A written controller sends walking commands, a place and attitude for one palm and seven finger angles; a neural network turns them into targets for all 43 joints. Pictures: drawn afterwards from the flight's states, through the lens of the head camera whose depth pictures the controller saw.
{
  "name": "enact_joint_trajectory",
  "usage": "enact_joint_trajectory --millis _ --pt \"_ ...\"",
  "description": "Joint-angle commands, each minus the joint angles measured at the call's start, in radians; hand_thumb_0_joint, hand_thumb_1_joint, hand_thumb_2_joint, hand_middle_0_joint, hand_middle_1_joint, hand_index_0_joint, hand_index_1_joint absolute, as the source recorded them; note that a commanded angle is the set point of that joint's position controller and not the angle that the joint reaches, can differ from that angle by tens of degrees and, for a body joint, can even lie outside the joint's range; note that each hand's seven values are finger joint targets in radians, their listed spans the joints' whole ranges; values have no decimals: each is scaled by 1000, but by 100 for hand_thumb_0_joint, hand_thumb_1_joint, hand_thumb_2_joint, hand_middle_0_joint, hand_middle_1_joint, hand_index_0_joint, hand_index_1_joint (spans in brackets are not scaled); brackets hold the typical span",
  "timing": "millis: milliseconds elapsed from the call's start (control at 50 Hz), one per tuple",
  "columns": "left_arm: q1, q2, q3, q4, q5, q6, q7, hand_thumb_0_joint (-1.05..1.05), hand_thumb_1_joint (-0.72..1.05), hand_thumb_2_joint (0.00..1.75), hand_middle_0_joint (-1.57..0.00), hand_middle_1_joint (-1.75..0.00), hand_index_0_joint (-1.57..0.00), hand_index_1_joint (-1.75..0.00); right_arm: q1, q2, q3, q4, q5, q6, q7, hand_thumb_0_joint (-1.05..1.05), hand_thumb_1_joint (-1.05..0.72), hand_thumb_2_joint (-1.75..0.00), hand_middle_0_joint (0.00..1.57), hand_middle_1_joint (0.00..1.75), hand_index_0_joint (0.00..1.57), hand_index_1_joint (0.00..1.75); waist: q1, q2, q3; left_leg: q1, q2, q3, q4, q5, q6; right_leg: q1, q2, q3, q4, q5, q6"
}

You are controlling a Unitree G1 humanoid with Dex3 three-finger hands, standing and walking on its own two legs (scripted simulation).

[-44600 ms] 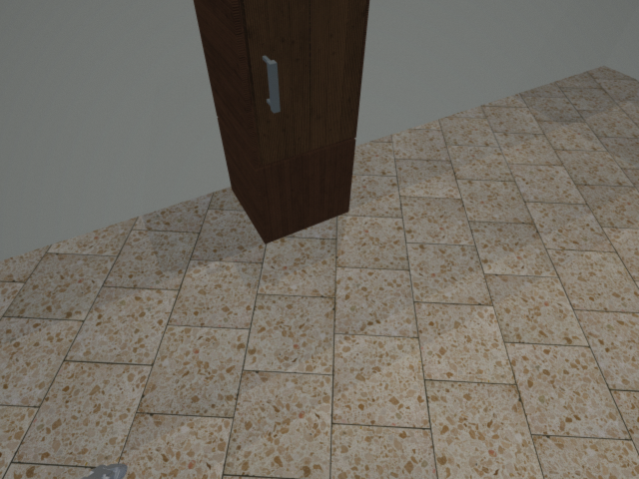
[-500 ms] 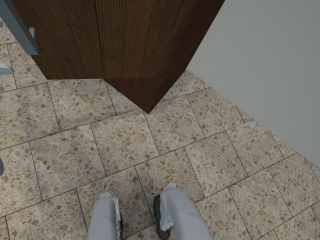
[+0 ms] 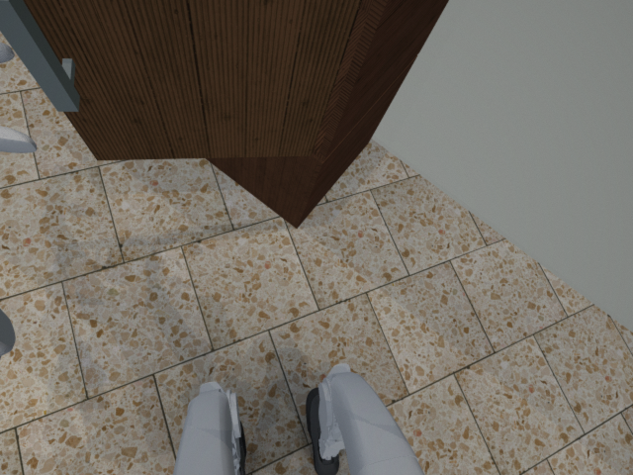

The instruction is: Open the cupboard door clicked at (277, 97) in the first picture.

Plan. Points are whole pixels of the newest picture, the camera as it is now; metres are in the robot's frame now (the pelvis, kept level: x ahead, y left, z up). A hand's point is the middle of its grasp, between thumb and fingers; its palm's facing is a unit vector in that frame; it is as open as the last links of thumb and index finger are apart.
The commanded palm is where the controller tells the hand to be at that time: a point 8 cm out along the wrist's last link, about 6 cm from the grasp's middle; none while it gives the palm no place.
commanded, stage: slide the fingers in behind the handle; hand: left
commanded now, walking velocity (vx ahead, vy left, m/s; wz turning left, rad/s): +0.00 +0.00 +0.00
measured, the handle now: (40, 39) +0.58 +0.25 +0.06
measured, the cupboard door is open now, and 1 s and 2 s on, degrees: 44 44 44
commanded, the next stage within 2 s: close the thumb around the handle in 1.54 s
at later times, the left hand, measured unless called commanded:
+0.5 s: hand (34, 79) +0.53 +0.25 +0.06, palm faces +0.03 -1.00 -0.02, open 14.0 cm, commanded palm +0.51 +0.28 +0.06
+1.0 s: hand (68, 80) +0.53 +0.22 +0.06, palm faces +0.04 -1.00 -0.01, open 14.0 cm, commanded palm +0.52 +0.25 +0.06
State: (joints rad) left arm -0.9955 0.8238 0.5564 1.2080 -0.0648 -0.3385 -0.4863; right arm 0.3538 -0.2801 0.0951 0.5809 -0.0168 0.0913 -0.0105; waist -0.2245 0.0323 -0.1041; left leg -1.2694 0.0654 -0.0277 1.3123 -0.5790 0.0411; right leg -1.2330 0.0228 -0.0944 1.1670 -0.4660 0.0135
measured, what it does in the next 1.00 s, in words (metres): stands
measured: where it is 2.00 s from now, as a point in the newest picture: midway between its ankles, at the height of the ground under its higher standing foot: (279, 462)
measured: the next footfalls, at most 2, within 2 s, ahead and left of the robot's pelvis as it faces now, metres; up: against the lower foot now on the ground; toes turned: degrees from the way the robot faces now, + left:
none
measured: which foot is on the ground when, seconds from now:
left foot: down 0.00-1.00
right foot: down 0.00-1.00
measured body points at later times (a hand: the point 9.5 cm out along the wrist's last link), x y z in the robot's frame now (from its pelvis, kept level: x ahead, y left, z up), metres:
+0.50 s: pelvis +0.00 -0.01 +0.00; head +0.18 +0.03 +0.41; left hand +0.52 +0.30 +0.07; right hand +0.01 -0.27 -0.10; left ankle +0.00 +0.09 -0.62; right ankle +0.04 -0.14 -0.62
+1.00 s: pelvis +0.00 -0.01 +0.01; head +0.18 +0.03 +0.42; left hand +0.52 +0.27 +0.06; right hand +0.01 -0.27 -0.10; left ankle +0.00 +0.09 -0.62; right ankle +0.04 -0.14 -0.62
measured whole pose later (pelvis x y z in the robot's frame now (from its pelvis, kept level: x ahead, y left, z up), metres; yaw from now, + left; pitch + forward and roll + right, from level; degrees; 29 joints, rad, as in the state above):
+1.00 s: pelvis +0.00 -0.01 +0.01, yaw +1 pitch +29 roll -5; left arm -0.97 0.61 0.46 1.18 -0.07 -0.39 -0.31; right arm 0.36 -0.27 0.06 0.61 -0.03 0.08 0.00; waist -0.21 0.04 -0.12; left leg -1.21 0.06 -0.02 1.27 -0.57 0.03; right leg -1.19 0.02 -0.08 1.16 -0.47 0.00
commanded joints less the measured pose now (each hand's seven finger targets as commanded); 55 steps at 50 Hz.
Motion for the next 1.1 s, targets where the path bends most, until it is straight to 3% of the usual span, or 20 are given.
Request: enact_joint_trajectory --millis 0,40,60,200,240,340,440,500,560,620,640,700,740,760,840,900,960,1000,1040,1080 --pt "-385 253 -1 -232 -41 -54 -7 0 -50 30 -30 -120 -30 -120 220 -221 -85 -17 0 -1 -10 0 -90 -90 20 30 20 30 0 263 -588 573 -1 -91 -142 622 -25 178 39 21 -94 291 -35" --pt "-380 234 -9 -253 -41 -54 5 0 -50 30 -30 -120 -30 -120 222 -220 -89 -11 -1 0 -9 0 -90 -90 20 30 20 30 4 285 -589 605 0 -98 -154 629 -34 157 36 17 -101 271 -37" --pt "-368 207 -19 -237 -44 -50 11 0 -50 30 -30 -120 -30 -120 220 -217 -91 -10 0 -1 -7 0 -90 -90 20 30 20 30 1 256 -581 589 -3 -93 -152 597 -28 160 38 18 -105 264 -35" --pt "-402 200 -18 -271 -28 -73 66 0 -50 30 -30 -120 -30 -120 221 -209 -92 -2 -7 -6 -7 0 -90 -90 20 30 20 30 6 272 -588 596 -6 -90 -164 590 -32 180 34 22 -106 267 -39" --pt "-375 197 -12 -221 -26 -67 82 0 -50 30 -30 -120 -30 -120 216 -208 -88 -4 -6 -6 -5 0 -90 -90 20 30 20 30 4 230 -536 542 -9 -80 -171 534 -25 198 37 24 -115 250 -37" --pt "-392 190 -25 -244 -12 -85 101 0 -50 30 -30 -120 -30 -120 212 -202 -87 -11 -7 -9 -4 0 -90 -90 20 30 20 30 7 246 -551 538 -12 -71 -173 527 -23 221 33 31 -111 262 -39" --pt "-387 161 -31 -210 -24 -86 110 0 -50 30 -30 -120 -30 -120 212 -203 -89 -8 -7 -11 -5 0 -90 -90 20 30 20 30 -3 200 -545 501 -15 -64 -168 499 -16 237 33 36 -112 266 -33" --pt "-373 162 -24 -235 -21 -97 115 0 -50 30 -30 -120 -30 -120 218 -201 -92 -11 -8 -10 -3 0 -90 -90 20 30 20 30 13 216 -590 529 -16 -66 -165 551 -21 252 31 37 -101 302 -37" --pt "-385 134 -47 -224 -20 -91 122 0 -50 30 -30 -120 -30 -120 212 -196 -91 -9 -6 -11 -1 0 -90 -90 20 30 20 30 1 190 -556 479 -19 -54 -166 497 -14 269 32 43 -109 289 -32" --pt "-384 151 -29 -205 -20 -94 129 0 -50 30 -30 -120 -30 -120 214 -197 -91 -5 -5 -12 -4 0 -90 -90 20 30 20 30 3 175 -549 458 -20 -50 -161 484 -11 275 31 48 -109 289 -32" --pt "-408 142 -39 -223 -22 -96 131 0 -50 30 -30 -120 -30 -120 214 -197 -91 -4 -7 -15 -5 0 -90 -90 20 30 20 30 -6 179 -560 458 -21 -49 -160 481 -9 279 30 49 -109 292 -30" --pt "-411 136 -39 -267 -18 -114 136 0 -50 30 -30 -120 -30 -120 219 -194 -96 -1 -11 -17 -1 0 -90 -90 20 30 20 30 13 239 -622 530 -20 -59 -159 537 -19 264 29 43 -96 307 -37" --pt "-384 78 -71 -239 -24 -109 137 0 -50 30 -30 -120 -30 -120 215 -190 -98 5 -9 -17 2 0 -90 -90 20 30 20 30 0 215 -585 532 -19 -57 -159 531 -19 245 30 42 -108 301 -34" --pt "-402 98 -58 -251 -27 -109 142 0 -50 30 -30 -120 -30 -120 218 -195 -98 9 -10 -16 1 0 -90 -90 20 30 20 30 -3 204 -577 527 -17 -60 -163 528 -18 250 30 41 -109 301 -33" --pt "-418 39 -94 -261 -28 -107 154 0 -50 30 -30 -120 -30 -120 219 -188 -102 14 -11 -15 4 0 -90 -90 20 30 20 30 -4 222 -583 553 -19 -62 -166 548 -22 241 29 38 -110 309 -35" --pt "-396 54 -70 -265 -25 -112 173 0 -50 30 -30 -120 -30 -120 223 -187 -104 10 -14 -13 5 0 -90 -90 20 30 20 30 6 210 -610 551 -22 -59 -161 572 -21 265 29 41 -105 337 -36" --pt "-384 20 -99 -224 -12 -107 190 0 -50 30 -30 -120 -30 -120 215 -181 -101 8 -12 -12 8 0 -90 -90 20 30 20 30 -5 175 -534 503 -23 -52 -173 511 -17 262 29 41 -115 304 -33" --pt "-399 33 -92 -243 -6 -122 199 0 -50 30 -30 -120 -30 -120 217 -183 -102 8 -15 -13 8 0 -90 -90 20 30 20 30 2 193 -557 519 -24 -54 -173 521 -19 263 28 43 -112 306 -36" --pt "-413 -33 -144 -239 -5 -123 197 0 -50 30 -30 -120 -30 -120 214 -177 -104 13 -16 -16 12 0 -90 -90 20 30 20 30 -14 206 -550 536 -24 -56 -173 515 -20 240 28 40 -115 296 -36" --pt "-423 -52 -154 -240 -16 -129 194 0 -50 30 -30 -120 -30 -120 221 -180 -106 16 -16 -17 10 0 -90 -90 20 30 20 30 -23 182 -556 547 -24 -63 -172 526 -19 233 29 35 -112 299 -38"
